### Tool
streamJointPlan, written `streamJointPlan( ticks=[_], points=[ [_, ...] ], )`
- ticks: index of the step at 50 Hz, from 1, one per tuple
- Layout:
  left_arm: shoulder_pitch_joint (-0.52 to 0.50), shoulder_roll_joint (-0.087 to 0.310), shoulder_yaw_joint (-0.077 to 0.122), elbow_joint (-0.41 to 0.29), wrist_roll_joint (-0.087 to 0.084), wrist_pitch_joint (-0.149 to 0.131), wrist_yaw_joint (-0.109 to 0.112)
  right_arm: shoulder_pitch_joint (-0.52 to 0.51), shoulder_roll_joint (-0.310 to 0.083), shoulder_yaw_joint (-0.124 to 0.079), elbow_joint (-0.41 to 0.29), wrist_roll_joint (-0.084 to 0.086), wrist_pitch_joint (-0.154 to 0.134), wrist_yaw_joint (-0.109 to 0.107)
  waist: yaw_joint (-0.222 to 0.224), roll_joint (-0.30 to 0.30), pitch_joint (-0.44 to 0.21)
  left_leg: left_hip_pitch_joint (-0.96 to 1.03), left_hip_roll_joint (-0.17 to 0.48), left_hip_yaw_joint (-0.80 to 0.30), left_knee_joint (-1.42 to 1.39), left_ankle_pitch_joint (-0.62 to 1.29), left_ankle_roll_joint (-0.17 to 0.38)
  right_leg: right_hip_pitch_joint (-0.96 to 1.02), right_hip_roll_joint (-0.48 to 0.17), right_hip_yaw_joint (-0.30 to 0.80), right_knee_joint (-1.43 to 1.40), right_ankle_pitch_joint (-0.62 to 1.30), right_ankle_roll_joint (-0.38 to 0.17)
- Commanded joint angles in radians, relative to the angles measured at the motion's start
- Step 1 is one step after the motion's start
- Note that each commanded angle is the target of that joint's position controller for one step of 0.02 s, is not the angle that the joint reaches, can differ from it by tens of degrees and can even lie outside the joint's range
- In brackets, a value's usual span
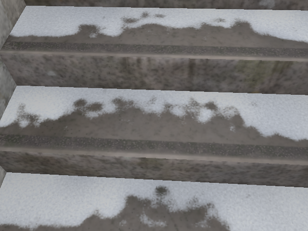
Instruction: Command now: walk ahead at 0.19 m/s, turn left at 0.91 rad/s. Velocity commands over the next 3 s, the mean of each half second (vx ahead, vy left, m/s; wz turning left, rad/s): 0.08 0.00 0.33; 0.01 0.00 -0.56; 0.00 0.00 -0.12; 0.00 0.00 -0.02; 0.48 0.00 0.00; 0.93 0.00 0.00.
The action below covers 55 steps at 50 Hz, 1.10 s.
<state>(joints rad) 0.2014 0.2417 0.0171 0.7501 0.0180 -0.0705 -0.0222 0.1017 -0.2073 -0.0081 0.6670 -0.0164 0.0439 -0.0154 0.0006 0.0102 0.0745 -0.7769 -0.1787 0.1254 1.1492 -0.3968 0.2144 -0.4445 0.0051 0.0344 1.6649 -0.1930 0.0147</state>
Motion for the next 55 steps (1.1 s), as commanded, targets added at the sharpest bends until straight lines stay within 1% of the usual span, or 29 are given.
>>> streamJointPlan(
  ticks=[1, 3, 5, 7, 8, 10, 11, 13, 15, 16, 17, 19, 21, 22, 23, 24, 25, 27, 29, 31, 32, 34, 36, 39, 41, 43, 47, 52, 55],
  points=[
    [0.045, 0.035, 0.002, -0.201, 0.051, 0.021, 0.023, 0.024, -0.148, -0.076, -0.020, 0.013, -0.030, -0.013, 0.053, -0.091, -0.187, 0.398, 0.264, -0.869, -0.723, 0.317, 0.087, -0.461, 0.054, 0.083, 0.481, -0.060, 0.000],
    [0.005, -0.019, -0.015, -0.239, 0.066, 0.038, 0.062, 0.101, -0.144, -0.084, 0.064, -0.004, -0.054, -0.022, 0.060, -0.077, -0.044, 0.320, 0.176, -0.580, -0.678, 0.574, 0.014, -0.571, 0.012, 0.075, 0.415, -0.126, -0.016],
    [-0.081, 0.001, -0.023, -0.272, 0.066, 0.039, 0.070, 0.189, -0.139, -0.080, 0.103, -0.002, -0.064, -0.024, 0.029, -0.126, -0.043, 0.339, 0.102, -0.422, -0.681, 0.784, -0.102, -0.539, -0.006, -0.010, 0.130, -0.179, -0.012],
    [-0.187, -0.051, -0.038, -0.311, 0.059, 0.051, 0.088, 0.344, -0.159, -0.076, 0.148, -0.020, -0.083, -0.024, -0.056, -0.004, -0.172, 0.601, 0.165, -0.495, -0.653, 1.063, -0.113, -0.755, 0.013, -0.056, 0.501, -0.254, -0.007],
    [-0.213, -0.088, -0.052, -0.331, 0.061, 0.051, 0.093, 0.344, -0.185, -0.084, 0.142, -0.027, -0.103, -0.017, -0.048, -0.030, -0.211, 0.676, 0.209, -0.541, -0.650, 0.991, -0.098, -0.840, 0.009, -0.045, 0.546, -0.224, -0.021],
    [-0.291, -0.143, -0.080, -0.366, 0.077, 0.059, 0.097, 0.358, -0.159, -0.074, 0.166, -0.023, -0.084, -0.017, -0.046, -0.013, -0.145, 0.620, 0.134, -0.496, -0.681, 0.693, -0.146, -0.871, 0.002, -0.028, 0.377, -0.199, -0.039],
    [-0.340, -0.136, -0.081, -0.389, 0.066, 0.067, 0.085, 0.365, -0.134, -0.066, 0.172, -0.031, -0.068, -0.023, -0.067, 0.023, -0.120, 0.583, 0.122, -0.491, -0.723, 0.652, -0.144, -0.853, 0.021, -0.082, 0.318, -0.205, -0.036],
    [-0.418, -0.155, -0.086, -0.458, 0.043, 0.095, 0.076, 0.350, -0.167, -0.072, 0.145, -0.041, -0.034, -0.069, -0.063, 0.057, -0.139, 0.572, 0.217, -0.566, -0.875, 0.858, -0.061, -0.740, 0.046, -0.123, 0.177, -0.219, -0.018],
    [-0.299, -0.118, -0.068, -0.423, 0.039, 0.103, 0.075, 0.308, -0.227, -0.086, 0.116, -0.036, -0.032, -0.088, -0.011, 0.086, -0.237, 0.758, 0.293, -0.508, -0.860, 1.044, -0.079, -0.624, -0.010, -0.054, 0.085, -0.213, -0.041],
    [-0.205, -0.114, -0.066, -0.348, 0.034, 0.101, 0.067, 0.264, -0.197, -0.083, 0.097, -0.028, -0.028, -0.091, -0.002, 0.044, -0.286, 0.768, 0.284, -0.380, -0.871, 1.247, -0.098, -0.469, 0.014, -0.123, -0.019, -0.251, -0.063],
    [-0.167, -0.115, -0.068, -0.324, 0.018, 0.099, 0.068, 0.246, -0.185, -0.076, 0.102, -0.006, -0.031, -0.093, 0.016, 0.070, -0.269, 0.696, 0.265, -0.304, -0.894, 1.423, -0.125, -0.283, 0.026, -0.158, -0.180, -0.281, -0.091],
    [-0.049, -0.081, -0.053, -0.231, -0.019, 0.113, 0.074, 0.237, -0.180, -0.075, 0.107, 0.003, -0.036, -0.098, 0.044, 0.137, -0.301, 0.802, 0.324, -0.271, -0.819, 1.777, -0.098, -0.146, 0.064, -0.189, -0.374, -0.330, -0.114],
    [0.025, -0.030, -0.029, -0.180, -0.022, 0.099, 0.070, 0.236, -0.203, -0.085, 0.078, 0.016, -0.039, -0.089, 0.079, 0.096, -0.318, 0.893, 0.363, -0.223, -0.551, 1.933, -0.084, -0.034, 0.133, -0.140, -0.672, -0.372, -0.161],
    [0.069, -0.005, -0.008, -0.147, -0.022, 0.099, 0.076, 0.180, -0.208, -0.097, 0.021, 0.017, -0.035, -0.071, 0.093, 0.006, -0.312, 0.643, 0.267, -0.199, -0.302, 1.534, -0.156, 0.106, 0.068, 0.165, -0.817, -0.258, -0.270],
    [0.035, 0.088, 0.030, -0.155, 0.006, 0.116, 0.095, 0.129, -0.169, -0.091, -0.065, -0.032, -0.022, -0.045, 0.093, -0.411, -0.322, 0.304, -0.024, -0.157, 0.167, 0.242, -0.234, 0.156, -0.183, 0.880, -1.226, -0.083, -0.473],
    [-0.089, 0.060, 0.031, -0.189, 0.008, 0.121, 0.097, 0.208, -0.071, -0.052, -0.075, -0.085, -0.029, -0.029, -0.005, -0.290, -0.262, 0.166, -0.015, -0.301, 0.534, 0.013, -0.238, 0.046, -0.223, 1.095, -1.324, 0.047, -0.500],
    [-0.119, 0.025, 0.031, -0.173, 0.023, 0.108, 0.102, 0.255, -0.031, -0.036, -0.068, -0.090, -0.028, -0.022, -0.055, -0.086, -0.154, 0.112, 0.019, -0.323, 0.652, 0.036, -0.235, -0.082, -0.205, 0.977, -1.272, -0.166, -0.460],
    [-0.109, 0.000, 0.032, -0.105, 0.019, 0.092, 0.102, 0.157, -0.003, -0.015, -0.101, -0.068, -0.032, -0.026, -0.073, 0.065, 0.001, -0.002, 0.079, -0.288, 0.684, 0.138, -0.211, -0.191, -0.070, 0.651, -1.184, -0.341, -0.328],
    [-0.058, -0.022, 0.024, -0.059, 0.012, 0.066, 0.088, 0.164, 0.022, 0.001, -0.105, -0.046, -0.041, -0.011, -0.069, 0.007, -0.036, -0.049, 0.090, -0.246, 0.698, 0.226, -0.203, -0.102, 0.027, 0.407, -1.119, -0.171, -0.292],
    [0.033, -0.007, 0.029, -0.023, -0.010, 0.048, 0.081, 0.133, 0.032, 0.009, -0.107, -0.039, -0.045, -0.009, -0.042, 0.005, -0.043, -0.085, 0.113, -0.218, 0.636, 0.247, -0.193, -0.054, 0.043, 0.348, -1.116, -0.026, -0.266],
    [0.057, -0.007, 0.030, -0.020, -0.003, 0.047, 0.081, 0.096, 0.040, 0.013, -0.128, -0.040, -0.040, -0.006, -0.029, -0.002, -0.070, -0.076, 0.131, -0.218, 0.570, 0.280, -0.198, -0.023, 0.057, 0.340, -1.121, -0.034, -0.242],
    [0.091, 0.006, 0.035, -0.012, -0.016, 0.058, 0.092, 0.037, 0.084, 0.036, -0.172, -0.048, -0.024, -0.008, -0.031, -0.030, -0.096, -0.101, 0.160, -0.254, 0.397, 0.279, -0.219, 0.030, 0.077, 0.370, -1.115, -0.123, -0.215],
    [0.106, 0.065, 0.069, -0.034, -0.022, 0.067, 0.099, 0.007, 0.032, 0.017, -0.180, -0.060, -0.010, -0.020, 0.002, -0.064, -0.115, -0.149, 0.147, -0.251, 0.316, 0.267, -0.260, 0.130, 0.040, 0.492, -1.147, -0.090, -0.229],
    [0.147, 0.145, 0.103, -0.088, 0.014, 0.110, 0.130, -0.090, -0.017, 0.003, -0.215, -0.018, 0.001, -0.035, 0.076, -0.157, -0.139, -0.202, 0.145, -0.239, 0.105, 0.062, -0.319, 0.338, -0.040, 0.643, -1.243, -0.038, -0.224],
    [0.111, 0.108, 0.093, -0.135, 0.021, 0.109, 0.125, -0.026, -0.017, -0.008, -0.156, 0.006, -0.005, -0.052, 0.073, -0.153, -0.221, -0.136, 0.154, -0.241, 0.079, 0.117, -0.284, 0.387, -0.076, 0.608, -1.223, 0.088, -0.185],
    [0.079, 0.050, 0.064, -0.156, 0.012, 0.101, 0.131, -0.010, 0.007, -0.011, -0.129, -0.010, 0.001, -0.050, 0.060, -0.136, -0.214, -0.131, 0.134, -0.215, 0.236, 0.165, -0.269, 0.340, -0.082, 0.590, -1.177, 0.257, -0.203],
    [0.076, 0.025, 0.053, -0.158, -0.006, 0.081, 0.124, -0.022, 0.017, -0.013, -0.117, -0.023, 0.008, -0.037, 0.050, -0.082, -0.136, -0.083, 0.140, -0.184, 0.167, 0.137, -0.267, 0.254, -0.046, 0.535, -1.206, 0.146, -0.227],
    [0.124, 0.060, 0.077, -0.137, 0.017, 0.090, 0.115, 0.006, -0.005, -0.017, -0.091, 0.022, -0.022, -0.031, 0.078, -0.141, -0.143, 0.193, 0.145, -0.151, -0.281, -0.003, -0.234, 0.251, -0.070, 0.494, -1.229, 0.308, -0.225],
    [0.113, 0.047, 0.070, -0.116, 0.012, 0.084, 0.093, 0.099, -0.015, -0.030, -0.054, 0.046, -0.032, -0.055, 0.021, -0.132, -0.131, 0.492, 0.138, -0.131, -0.673, 0.126, -0.206, 0.195, -0.070, 0.489, -1.257, 0.410, -0.195]
  ],
)
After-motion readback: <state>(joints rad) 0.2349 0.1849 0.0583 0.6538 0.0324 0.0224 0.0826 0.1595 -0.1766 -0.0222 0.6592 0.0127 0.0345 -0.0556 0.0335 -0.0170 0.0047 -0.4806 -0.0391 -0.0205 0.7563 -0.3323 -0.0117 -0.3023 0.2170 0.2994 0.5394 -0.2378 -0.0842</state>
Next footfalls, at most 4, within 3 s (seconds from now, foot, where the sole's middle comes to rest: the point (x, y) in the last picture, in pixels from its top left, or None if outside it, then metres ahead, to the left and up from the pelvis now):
0.42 right None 0.33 -0.09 -0.51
1.14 left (145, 224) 0.39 0.07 -0.51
1.42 right None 0.35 -0.13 -0.51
2.56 left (96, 123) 0.69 0.24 -0.35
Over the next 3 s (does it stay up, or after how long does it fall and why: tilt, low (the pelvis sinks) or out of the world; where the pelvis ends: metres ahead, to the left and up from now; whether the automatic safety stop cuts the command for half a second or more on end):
stays up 0.81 0.14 0.45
